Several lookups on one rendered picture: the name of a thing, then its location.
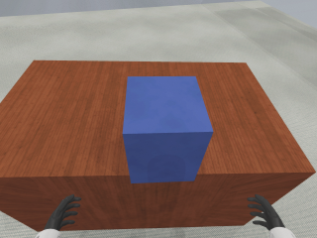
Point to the left robot hand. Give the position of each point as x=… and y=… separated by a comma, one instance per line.
x=56, y=219

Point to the right robot forearm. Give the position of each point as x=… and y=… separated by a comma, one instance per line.
x=280, y=232

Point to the right robot hand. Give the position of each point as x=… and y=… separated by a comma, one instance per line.
x=268, y=213

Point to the pedestal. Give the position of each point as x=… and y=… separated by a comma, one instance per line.
x=61, y=133

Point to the carton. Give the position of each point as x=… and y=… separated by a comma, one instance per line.
x=166, y=128

